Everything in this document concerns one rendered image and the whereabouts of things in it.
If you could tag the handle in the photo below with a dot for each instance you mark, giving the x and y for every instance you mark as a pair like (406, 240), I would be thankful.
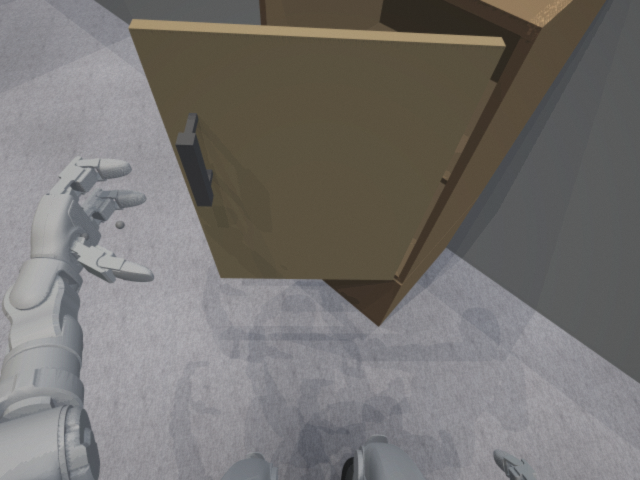
(199, 177)

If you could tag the robot left forearm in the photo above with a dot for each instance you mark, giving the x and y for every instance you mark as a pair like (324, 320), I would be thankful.
(43, 359)

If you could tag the left robot shin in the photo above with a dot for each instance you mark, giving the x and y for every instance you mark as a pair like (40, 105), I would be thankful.
(254, 455)

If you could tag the cupboard door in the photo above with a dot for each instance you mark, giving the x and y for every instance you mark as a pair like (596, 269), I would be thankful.
(326, 145)

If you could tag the robot shin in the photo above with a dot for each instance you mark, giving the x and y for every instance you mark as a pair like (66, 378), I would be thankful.
(254, 455)
(374, 439)

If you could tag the right robot hand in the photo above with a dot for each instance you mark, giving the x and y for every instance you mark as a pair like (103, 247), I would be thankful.
(513, 467)

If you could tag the left robot hand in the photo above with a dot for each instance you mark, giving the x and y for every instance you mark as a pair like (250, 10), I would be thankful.
(59, 220)

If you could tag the left robot upper arm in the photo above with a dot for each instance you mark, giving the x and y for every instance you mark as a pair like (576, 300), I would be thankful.
(55, 444)

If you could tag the right robot shin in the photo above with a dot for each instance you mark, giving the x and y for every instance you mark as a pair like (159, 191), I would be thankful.
(374, 439)

